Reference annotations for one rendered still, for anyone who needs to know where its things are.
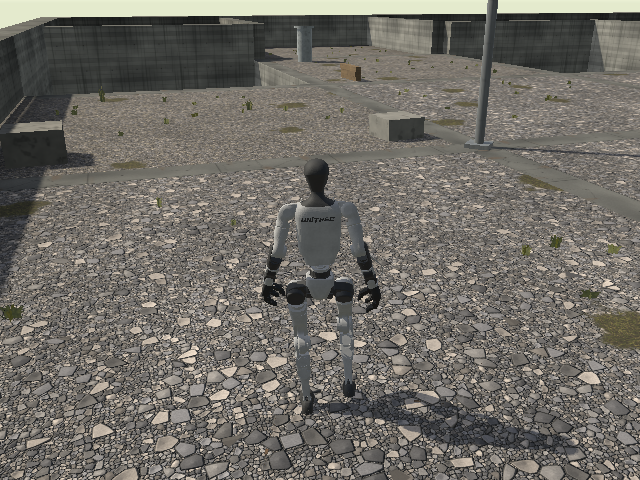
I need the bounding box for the left robot forearm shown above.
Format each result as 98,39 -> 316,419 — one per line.
263,243 -> 282,286

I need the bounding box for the left robot hand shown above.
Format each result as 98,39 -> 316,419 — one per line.
261,283 -> 285,306

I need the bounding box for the right robot thigh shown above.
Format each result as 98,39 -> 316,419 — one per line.
333,277 -> 354,334

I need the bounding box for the robot left upper arm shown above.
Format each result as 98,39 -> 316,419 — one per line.
271,203 -> 297,259

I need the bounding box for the right robot forearm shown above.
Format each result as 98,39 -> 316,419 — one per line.
357,242 -> 378,289

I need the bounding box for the robot head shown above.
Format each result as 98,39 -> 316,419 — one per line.
300,158 -> 335,207

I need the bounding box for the right robot hand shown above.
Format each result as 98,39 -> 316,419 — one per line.
358,286 -> 381,312

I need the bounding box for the robot right upper arm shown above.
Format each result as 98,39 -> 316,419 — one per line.
338,201 -> 366,258

